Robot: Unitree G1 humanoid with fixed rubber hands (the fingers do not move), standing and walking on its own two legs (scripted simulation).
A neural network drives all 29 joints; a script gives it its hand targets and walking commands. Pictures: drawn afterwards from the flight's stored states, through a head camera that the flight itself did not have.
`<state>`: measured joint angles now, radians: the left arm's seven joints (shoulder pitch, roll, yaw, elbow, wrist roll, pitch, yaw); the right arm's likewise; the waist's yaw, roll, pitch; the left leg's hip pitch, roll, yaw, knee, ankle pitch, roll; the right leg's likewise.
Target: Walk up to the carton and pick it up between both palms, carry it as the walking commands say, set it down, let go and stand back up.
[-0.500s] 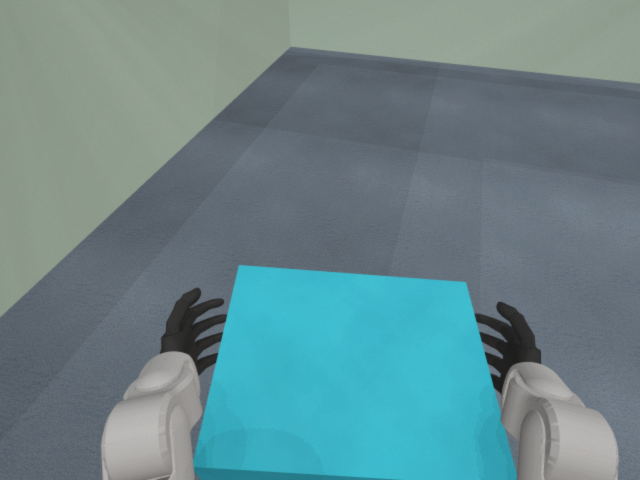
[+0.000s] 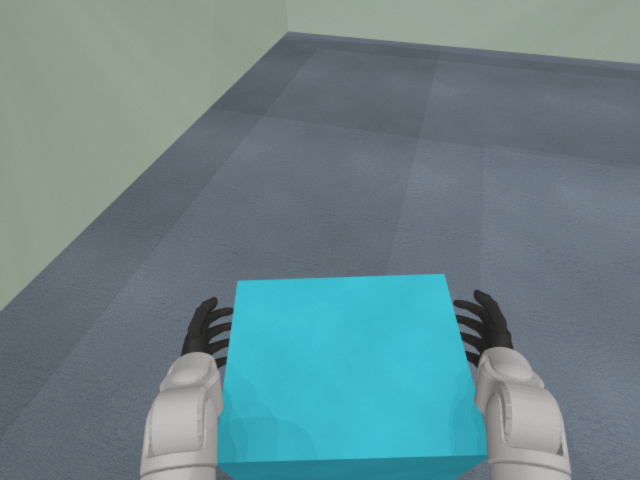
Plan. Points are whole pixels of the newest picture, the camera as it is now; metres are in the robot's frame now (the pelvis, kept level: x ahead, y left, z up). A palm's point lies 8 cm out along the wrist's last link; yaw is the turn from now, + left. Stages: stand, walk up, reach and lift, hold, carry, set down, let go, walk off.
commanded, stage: carry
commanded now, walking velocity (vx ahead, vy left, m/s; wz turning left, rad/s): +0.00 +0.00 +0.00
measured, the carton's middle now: (343, 388) +0.28 +0.00 -0.06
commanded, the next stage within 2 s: hold in 0.58 s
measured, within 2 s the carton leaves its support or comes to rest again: neither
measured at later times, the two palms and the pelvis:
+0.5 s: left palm (208, 345) +0.28 +0.17 +0.04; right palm (498, 345) +0.29 -0.18 +0.05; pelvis +0.01 +0.00 +0.00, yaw +0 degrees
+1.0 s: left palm (201, 346) +0.29 +0.18 +0.04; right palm (494, 359) +0.27 -0.17 +0.04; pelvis +0.00 +0.01 +0.01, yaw -7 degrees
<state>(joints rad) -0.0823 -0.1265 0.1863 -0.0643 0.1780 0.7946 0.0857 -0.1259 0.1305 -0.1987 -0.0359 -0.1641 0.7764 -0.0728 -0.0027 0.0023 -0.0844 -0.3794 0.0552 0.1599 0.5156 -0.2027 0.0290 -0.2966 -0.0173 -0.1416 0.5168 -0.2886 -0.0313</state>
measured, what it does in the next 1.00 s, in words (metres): stands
